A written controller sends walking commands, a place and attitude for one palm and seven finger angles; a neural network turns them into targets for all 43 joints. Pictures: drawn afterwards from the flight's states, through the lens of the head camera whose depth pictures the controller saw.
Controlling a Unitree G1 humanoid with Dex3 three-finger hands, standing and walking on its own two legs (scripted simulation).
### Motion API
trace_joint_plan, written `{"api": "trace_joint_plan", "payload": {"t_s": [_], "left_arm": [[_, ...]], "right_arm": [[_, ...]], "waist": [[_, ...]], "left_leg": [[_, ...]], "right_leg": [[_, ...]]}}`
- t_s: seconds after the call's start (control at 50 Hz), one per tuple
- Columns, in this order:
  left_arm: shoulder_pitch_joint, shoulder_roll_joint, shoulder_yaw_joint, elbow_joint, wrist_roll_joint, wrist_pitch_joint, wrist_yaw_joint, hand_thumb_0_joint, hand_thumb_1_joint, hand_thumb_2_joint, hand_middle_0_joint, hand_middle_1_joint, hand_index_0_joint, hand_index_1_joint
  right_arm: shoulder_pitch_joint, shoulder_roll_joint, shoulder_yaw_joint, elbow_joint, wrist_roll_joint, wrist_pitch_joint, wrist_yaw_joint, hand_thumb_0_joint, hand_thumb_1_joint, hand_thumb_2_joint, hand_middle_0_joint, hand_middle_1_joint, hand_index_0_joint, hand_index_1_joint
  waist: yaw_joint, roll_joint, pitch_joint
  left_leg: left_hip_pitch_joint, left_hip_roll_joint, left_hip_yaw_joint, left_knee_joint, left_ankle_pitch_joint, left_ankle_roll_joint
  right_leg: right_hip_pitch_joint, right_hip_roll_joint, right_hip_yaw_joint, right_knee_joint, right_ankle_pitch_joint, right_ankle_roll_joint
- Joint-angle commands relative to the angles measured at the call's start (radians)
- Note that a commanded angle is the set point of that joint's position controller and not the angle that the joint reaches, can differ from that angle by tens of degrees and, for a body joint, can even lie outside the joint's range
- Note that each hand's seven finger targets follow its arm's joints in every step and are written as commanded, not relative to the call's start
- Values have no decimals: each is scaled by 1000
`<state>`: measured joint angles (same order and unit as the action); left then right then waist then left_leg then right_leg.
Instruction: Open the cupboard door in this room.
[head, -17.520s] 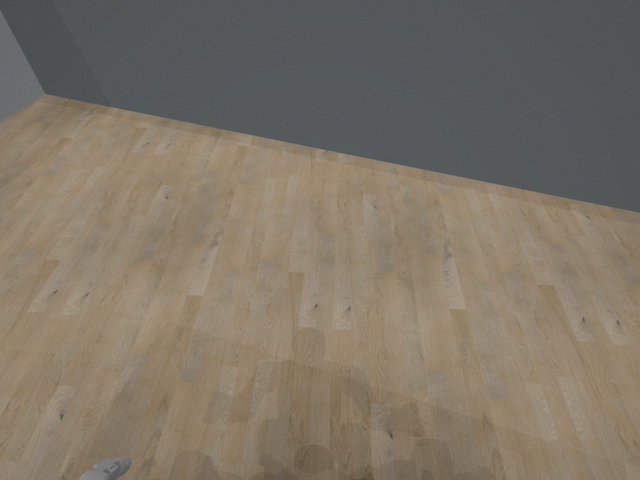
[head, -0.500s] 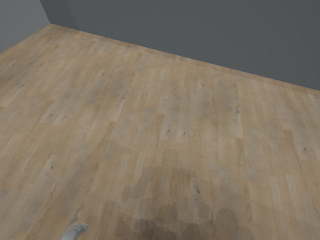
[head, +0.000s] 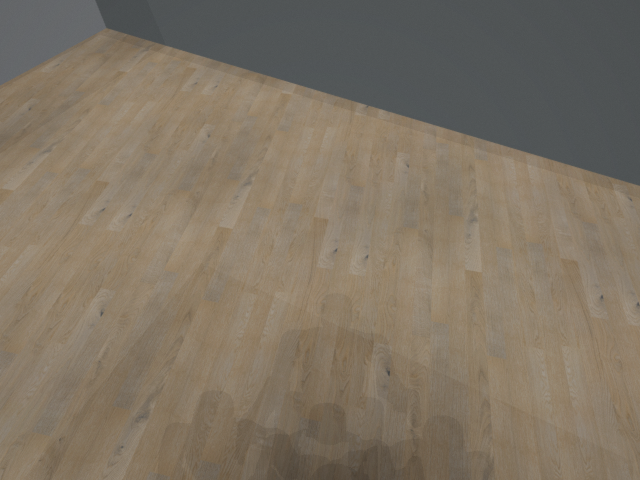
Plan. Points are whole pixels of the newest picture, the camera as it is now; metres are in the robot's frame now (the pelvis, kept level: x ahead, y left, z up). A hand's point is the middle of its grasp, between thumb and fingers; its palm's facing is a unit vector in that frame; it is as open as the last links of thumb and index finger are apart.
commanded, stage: turn or walk to find it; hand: left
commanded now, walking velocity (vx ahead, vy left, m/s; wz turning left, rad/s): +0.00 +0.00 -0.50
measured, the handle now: out of the picture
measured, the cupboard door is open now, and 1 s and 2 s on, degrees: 0 0 0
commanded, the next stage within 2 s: none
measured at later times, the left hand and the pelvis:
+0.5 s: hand out of the picture +0.13 +0.14 -0.15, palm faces -0.24 -0.92 -0.32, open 7.4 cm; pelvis -0.03 -0.04 -0.02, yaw -16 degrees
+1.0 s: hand out of the picture +0.12 +0.14 -0.17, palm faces -0.41 -0.89 -0.22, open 7.4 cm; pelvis -0.02 -0.02 +0.00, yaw -29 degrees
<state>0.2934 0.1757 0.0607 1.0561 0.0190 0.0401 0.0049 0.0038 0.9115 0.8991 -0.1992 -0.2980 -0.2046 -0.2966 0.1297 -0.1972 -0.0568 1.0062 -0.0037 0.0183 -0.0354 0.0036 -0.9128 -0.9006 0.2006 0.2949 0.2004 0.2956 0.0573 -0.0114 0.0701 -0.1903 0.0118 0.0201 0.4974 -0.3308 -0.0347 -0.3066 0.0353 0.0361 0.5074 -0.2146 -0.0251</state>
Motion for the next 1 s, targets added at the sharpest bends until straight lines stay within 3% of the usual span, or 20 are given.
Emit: {"api": "trace_joint_plan", "payload": {"t_s": [0.0, 0.02, 0.04, 0.08, 0.14, 0.28, 0.32, 0.36, 0.38, 0.4, 0.42, 0.44, 0.46, 0.48, 0.56, 0.74, 0.88, 0.92, 0.96, 0.98], "left_arm": [[-57, 106, 27, -114, -13, -12, 1, 0, 900, 900, -200, -300, -200, -300], [-63, 125, 35, -112, -4, -2, 1, 0, 900, 900, -200, -300, -200, -300], [-61, 136, 43, -98, 4, 16, 2, 0, 900, 900, -200, -300, -200, -300], [-50, 133, 50, -95, 7, 22, -10, 0, 900, 900, -200, -300, -200, -300], [-54, 116, 43, -104, 3, 22, -18, 0, 900, 900, -200, -300, -200, -300], [-144, 97, 27, -175, 2, 16, -28, 0, 900, 900, -200, -300, -200, -300], [-121, 102, 26, -177, 1, 5, -28, 0, 900, 900, -200, -300, -200, -300], [-61, 125, 33, -162, 4, -9, -27, 0, 900, 900, -200, -300, -200, -300], [23, 184, 43, -142, 7, -24, -23, 0, 900, 900, -200, -300, -200, -300], [74, 311, 66, -132, 16, -39, -6, 0, 900, 900, -200, -300, -200, -300], [102, 325, 67, -126, -6, -31, 7, 0, 900, 900, -200, -300, -200, -300], [69, 301, 70, -136, -5, -30, 17, 0, 900, 900, -200, -300, -200, -300], [4, 274, 70, -156, -5, -25, 23, 0, 900, 900, -200, -300, -200, -300], [-58, 250, 58, -178, -5, -23, 20, 0, 900, 900, -200, -300, -200, -300], [-112, 219, 40, -194, -5, -36, 13, 0, 900, 900, -200, -300, -200, -300], [-61, 230, 44, -174, 0, -35, 5, 0, 900, 900, -200, -300, -200, -300], [-51, 243, 55, -166, 7, -28, 10, 0, 900, 900, -200, -300, -200, -300], [-81, 245, 56, -170, 4, -24, 10, 0, 900, 900, -200, -300, -200, -300], [-112, 235, 53, -173, -5, -18, 9, 0, 900, 900, -200, -300, -200, -300], [-116, 203, 46, -187, -12, -15, 8, 0, 900, 900, -200, -300, -200, -300]], "right_arm": [[112, -212, -41, -36, -9, -24, -19, 0, -900, -900, 200, 300, 200, 300], [86, -205, -36, -54, -14, -15, -16, 0, -900, -900, 200, 300, 200, 300], [37, -164, -27, -58, -16, -17, -19, 0, -900, -900, 200, 300, 200, 300], [-9, -148, -23, -84, -18, -17, -19, 0, -900, -900, 200, 300, 200, 300], [26, -153, -29, -86, -19, -23, -13, 0, -900, -900, 200, 300, 200, 300], [85, -181, -51, -79, -25, -20, 2, 0, -900, -900, 200, 300, 200, 300], [71, -197, -59, -81, -25, -17, 6, 0, -900, -900, 200, 300, 200, 300], [71, -200, -61, -83, -21, -12, 12, 0, -900, -900, 200, 300, 200, 300], [76, -181, -57, -93, -15, -11, 15, 0, -900, -900, 200, 300, 200, 300], [65, -91, -33, -139, -10, -8, 21, 0, -900, -900, 200, 300, 200, 300], [0, -101, -25, -167, -6, 5, 11, 0, -900, -900, 200, 300, 200, 300], [-1, -106, -24, -168, -4, 13, 7, 0, -900, -900, 200, 300, 200, 300], [-7, -108, -27, -159, -7, 14, 7, 0, -900, -900, 200, 300, 200, 300], [1, -126, -29, -140, -12, 14, 10, 0, -900, -900, 200, 300, 200, 300], [65, -124, -29, -100, -18, 21, 19, 0, -900, -900, 200, 300, 200, 300], [18, -131, -23, -124, -16, 19, 12, 0, -900, -900, 200, 300, 200, 300], [-9, -113, -15, -152, -2, -2, 4, 0, -900, -900, 200, 300, 200, 300], [38, -110, -15, -143, 3, -9, 0, 0, -900, -900, 200, 300, 200, 300], [103, -114, -17, -121, 6, -17, -4, 0, -900, -900, 200, 300, 200, 300], [142, -152, -22, -114, 4, -28, -9, 0, -900, -900, 200, 300, 200, 300]], "waist": [[-78, 287, -117], [-77, 210, -85], [-56, 259, -42], [-33, 180, 17], [-39, 145, 14], [-78, 202, -16], [-71, 216, -49], [-37, 161, -81], [8, 23, -130], [34, -332, -139], [54, -298, -158], [34, -245, -153], [19, -245, -126], [-4, -175, -93], [-46, -96, -118], [-29, -87, -90], [-18, -121, -121], [-41, -126, -143], [-76, -109, -160], [-95, -26, -182]], "left_leg": [[257, 386, -287, -222, 367, 149], [132, 414, -236, -205, 359, 197], [60, 370, -187, -228, 355, 191], [13, 318, -109, -204, 368, 180], [61, 286, -37, -176, 433, 171], [93, 329, 31, -118, 484, 179], [106, 344, 46, -55, 514, 162], [40, 304, 103, 78, 466, 101], [-49, 256, 155, 262, 343, 42], [-353, 105, 174, 525, -241, -23], [-373, 70, 30, 648, -349, -18], [-389, 88, -35, 699, -289, -9], [-408, 99, -44, 725, -227, -9], [-410, 106, -49, 741, -154, -18], [-342, 87, -38, 669, -23, -38], [-350, 64, -48, 550, -34, -52], [-231, 28, -39, 275, -115, -29], [-149, 11, -29, 152, -72, -19], [30, 6, -17, -49, 75, -12], [183, 92, -85, -145, 115, 16]], "right_leg": [[-264, -14, 13, 287, -301, 38], [-219, -32, 14, 430, -344, 48], [-224, -47, 29, 521, -303, 65], [-245, -53, 1, 643, -256, 70], [-276, -66, -31, 665, -208, 88], [-173, -99, -112, 373, -231, 88], [-105, -86, -133, 258, -220, 72], [49, -64, -160, 61, -49, 58], [208, -117, -86, -69, 136, 36], [360, -384, 311, -132, 479, -71], [304, -453, 368, -127, 675, -166], [290, -425, 323, -138, 580, -194], [255, -385, 322, -145, 460, -181], [219, -342, 279, -145, 369, -164], [177, -266, 189, -160, 325, -114], [165, -252, 292, -195, 203, -138], [177, -245, 375, -137, 362, -173], [157, -223, 377, -105, 403, -153], [53, -174, 352, -45, 342, -92], [-81, -103, 301, 38, 214, -47]]}}
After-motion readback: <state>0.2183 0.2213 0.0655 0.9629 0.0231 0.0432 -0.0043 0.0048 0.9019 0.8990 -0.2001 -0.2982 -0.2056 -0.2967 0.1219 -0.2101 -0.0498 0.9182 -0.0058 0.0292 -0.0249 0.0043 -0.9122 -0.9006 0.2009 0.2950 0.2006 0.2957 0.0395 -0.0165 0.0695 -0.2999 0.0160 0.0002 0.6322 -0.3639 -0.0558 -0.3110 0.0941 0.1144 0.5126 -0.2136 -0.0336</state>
